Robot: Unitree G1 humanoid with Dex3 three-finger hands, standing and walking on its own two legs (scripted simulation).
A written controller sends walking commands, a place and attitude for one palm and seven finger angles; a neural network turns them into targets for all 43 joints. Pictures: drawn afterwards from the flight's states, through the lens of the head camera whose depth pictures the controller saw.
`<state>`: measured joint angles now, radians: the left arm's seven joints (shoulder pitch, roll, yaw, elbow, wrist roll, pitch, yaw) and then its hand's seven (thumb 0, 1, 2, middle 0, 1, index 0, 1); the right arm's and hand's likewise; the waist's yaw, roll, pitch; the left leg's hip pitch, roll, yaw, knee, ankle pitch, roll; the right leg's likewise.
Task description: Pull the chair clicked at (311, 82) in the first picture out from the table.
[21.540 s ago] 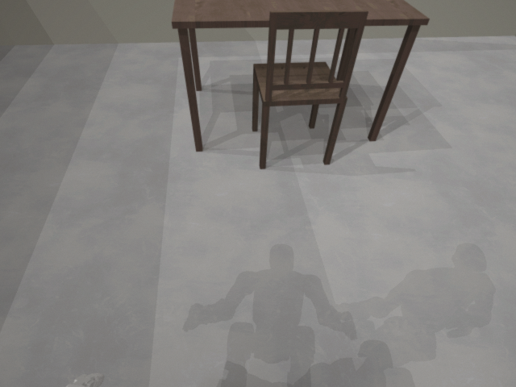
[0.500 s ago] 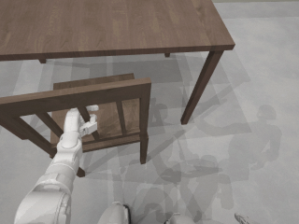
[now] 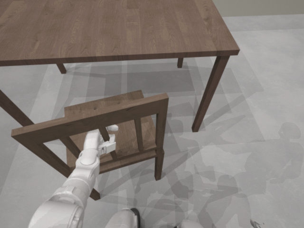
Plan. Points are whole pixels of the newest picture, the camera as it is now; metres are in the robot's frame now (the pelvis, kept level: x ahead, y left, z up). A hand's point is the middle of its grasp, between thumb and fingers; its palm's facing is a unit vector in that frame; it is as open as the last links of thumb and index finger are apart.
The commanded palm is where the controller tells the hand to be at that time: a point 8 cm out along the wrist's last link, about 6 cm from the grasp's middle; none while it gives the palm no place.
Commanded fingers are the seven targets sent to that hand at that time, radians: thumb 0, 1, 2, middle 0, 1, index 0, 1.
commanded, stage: step backward, pulling the chair out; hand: left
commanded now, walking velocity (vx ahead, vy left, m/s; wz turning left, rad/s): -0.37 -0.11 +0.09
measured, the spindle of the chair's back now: (108, 143) +0.38 +0.15 -0.11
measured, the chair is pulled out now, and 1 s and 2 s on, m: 0.19 0.25 0.36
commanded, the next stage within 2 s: none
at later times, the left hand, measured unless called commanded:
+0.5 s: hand (112, 144) +0.35 +0.13 -0.05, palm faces +0.08 -0.98 -0.19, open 5.2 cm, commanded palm +0.35 +0.19 -0.06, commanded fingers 0.00 0.90 0.90 -0.50 -1.45 -0.50 -1.45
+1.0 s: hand (110, 163) +0.29 +0.13 -0.05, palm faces +0.02 -0.98 -0.19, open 5.1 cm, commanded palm +0.29 +0.18 -0.05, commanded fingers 0.00 0.90 0.90 -0.50 -1.45 -0.50 -1.45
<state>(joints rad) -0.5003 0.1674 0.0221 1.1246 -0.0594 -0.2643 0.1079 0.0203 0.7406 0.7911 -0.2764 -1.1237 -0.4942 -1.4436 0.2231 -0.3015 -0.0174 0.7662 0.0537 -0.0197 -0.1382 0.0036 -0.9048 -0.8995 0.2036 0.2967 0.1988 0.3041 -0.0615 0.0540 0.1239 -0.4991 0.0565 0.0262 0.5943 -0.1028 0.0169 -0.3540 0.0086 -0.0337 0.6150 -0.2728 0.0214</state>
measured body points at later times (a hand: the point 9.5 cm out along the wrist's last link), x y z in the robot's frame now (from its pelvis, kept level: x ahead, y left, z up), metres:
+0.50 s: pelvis -0.01 -0.02 +0.00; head +0.07 -0.03 +0.44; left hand +0.35 +0.18 -0.04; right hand +0.07 -0.28 -0.14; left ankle +0.00 +0.13 -0.72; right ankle +0.03 -0.14 -0.72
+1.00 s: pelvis -0.08 -0.01 +0.00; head +0.01 -0.01 +0.44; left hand +0.29 +0.18 -0.04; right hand +0.02 -0.28 -0.12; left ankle -0.01 +0.13 -0.72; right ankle +0.03 -0.14 -0.72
